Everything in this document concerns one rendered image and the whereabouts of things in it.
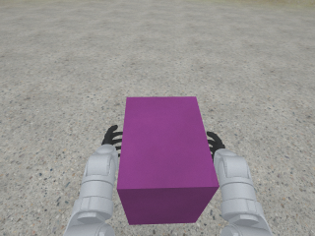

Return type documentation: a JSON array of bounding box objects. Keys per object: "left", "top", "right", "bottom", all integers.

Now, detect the right robot forearm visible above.
[{"left": 214, "top": 148, "right": 274, "bottom": 236}]

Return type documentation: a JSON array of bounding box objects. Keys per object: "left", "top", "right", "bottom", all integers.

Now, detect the robot left hand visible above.
[{"left": 101, "top": 125, "right": 123, "bottom": 157}]

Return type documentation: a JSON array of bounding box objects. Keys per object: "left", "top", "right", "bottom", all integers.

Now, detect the right robot upper arm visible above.
[{"left": 220, "top": 223, "right": 272, "bottom": 236}]

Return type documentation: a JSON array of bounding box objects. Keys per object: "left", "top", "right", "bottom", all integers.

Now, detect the left robot upper arm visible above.
[{"left": 64, "top": 222, "right": 115, "bottom": 236}]

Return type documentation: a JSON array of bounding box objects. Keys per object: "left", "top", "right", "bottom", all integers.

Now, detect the robot right hand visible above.
[{"left": 206, "top": 131, "right": 225, "bottom": 162}]

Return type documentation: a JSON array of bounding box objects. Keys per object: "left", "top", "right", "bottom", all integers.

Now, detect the left robot forearm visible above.
[{"left": 63, "top": 144, "right": 119, "bottom": 236}]

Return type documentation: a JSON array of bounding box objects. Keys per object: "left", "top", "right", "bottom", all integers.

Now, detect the carton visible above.
[{"left": 116, "top": 96, "right": 220, "bottom": 225}]

